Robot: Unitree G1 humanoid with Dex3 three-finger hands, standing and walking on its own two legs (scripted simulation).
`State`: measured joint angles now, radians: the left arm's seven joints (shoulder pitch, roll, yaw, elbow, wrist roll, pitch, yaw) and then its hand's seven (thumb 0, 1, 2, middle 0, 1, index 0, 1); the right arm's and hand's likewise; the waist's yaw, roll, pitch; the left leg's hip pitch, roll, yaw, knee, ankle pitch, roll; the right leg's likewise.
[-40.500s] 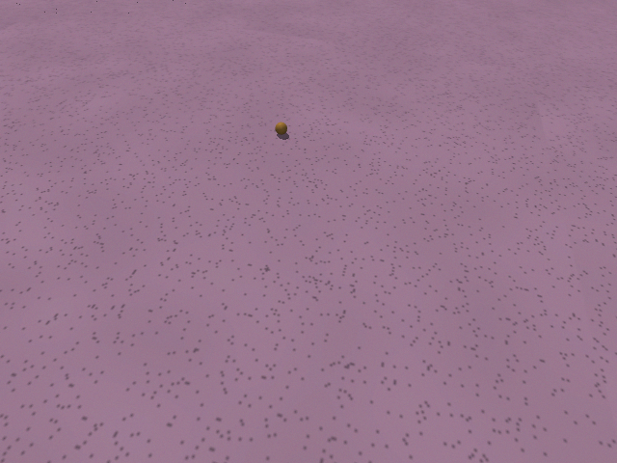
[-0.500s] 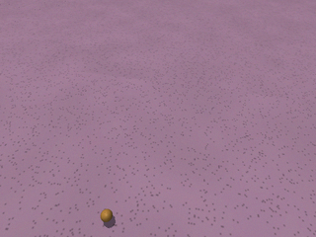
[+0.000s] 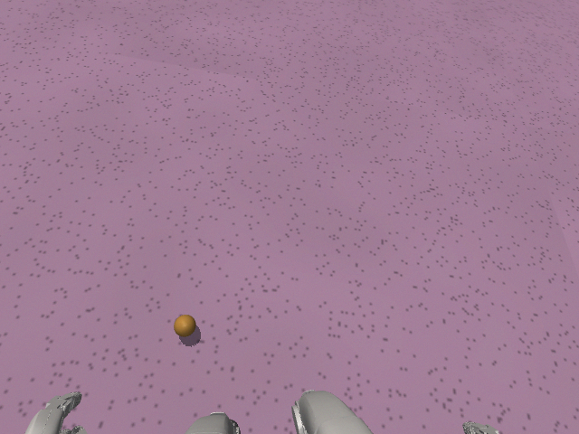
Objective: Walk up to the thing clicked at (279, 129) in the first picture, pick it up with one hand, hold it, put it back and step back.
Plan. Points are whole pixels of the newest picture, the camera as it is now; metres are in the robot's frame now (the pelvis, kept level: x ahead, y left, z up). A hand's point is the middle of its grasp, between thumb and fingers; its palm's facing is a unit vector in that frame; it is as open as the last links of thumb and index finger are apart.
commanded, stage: step back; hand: left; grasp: from above
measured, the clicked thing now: (185, 325) +0.46 +0.25 -0.73
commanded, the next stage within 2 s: none
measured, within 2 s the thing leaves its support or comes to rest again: neither
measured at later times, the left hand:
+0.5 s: hand out of the picture -0.01 +0.24 -0.14, palm faces -0.01 -0.91 -0.41, open 7.4 cm
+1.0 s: hand out of the picture -0.20 +0.23 -0.16, palm faces -0.06 -0.91 -0.40, open 7.4 cm
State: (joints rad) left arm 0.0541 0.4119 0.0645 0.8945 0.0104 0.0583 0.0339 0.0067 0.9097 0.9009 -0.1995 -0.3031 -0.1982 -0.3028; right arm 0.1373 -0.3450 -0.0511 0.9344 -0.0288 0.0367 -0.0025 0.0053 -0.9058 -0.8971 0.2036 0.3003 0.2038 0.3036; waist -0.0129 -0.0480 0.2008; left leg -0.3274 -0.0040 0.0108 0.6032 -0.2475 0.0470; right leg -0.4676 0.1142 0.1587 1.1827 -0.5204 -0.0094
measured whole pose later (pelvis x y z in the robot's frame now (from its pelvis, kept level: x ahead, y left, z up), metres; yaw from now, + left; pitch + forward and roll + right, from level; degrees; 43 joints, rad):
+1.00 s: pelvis -0.29 -0.04 -0.02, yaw -3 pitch -3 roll -1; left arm 0.19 0.37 0.07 0.86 0.04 0.04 0.00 0.01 0.91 0.90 -0.20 -0.30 -0.20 -0.30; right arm 0.09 -0.40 -0.06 0.82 -0.01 0.06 -0.01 0.00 -0.90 -0.90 0.20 0.30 0.20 0.30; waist 0.01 0.05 0.18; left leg -0.49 0.02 -0.08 0.82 -0.38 0.00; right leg -0.26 0.04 0.02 0.70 -0.39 -0.01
